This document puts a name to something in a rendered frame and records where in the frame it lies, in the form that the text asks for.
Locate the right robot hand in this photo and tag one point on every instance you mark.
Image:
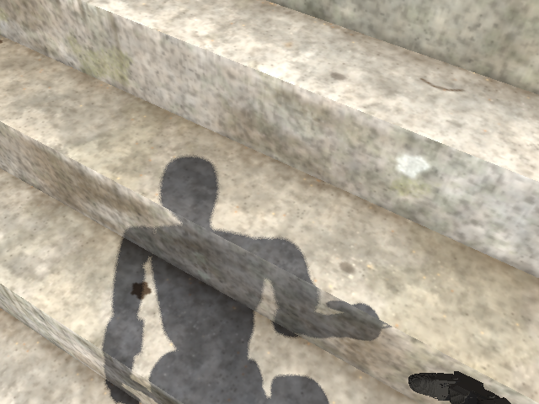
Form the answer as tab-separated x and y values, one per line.
456	388

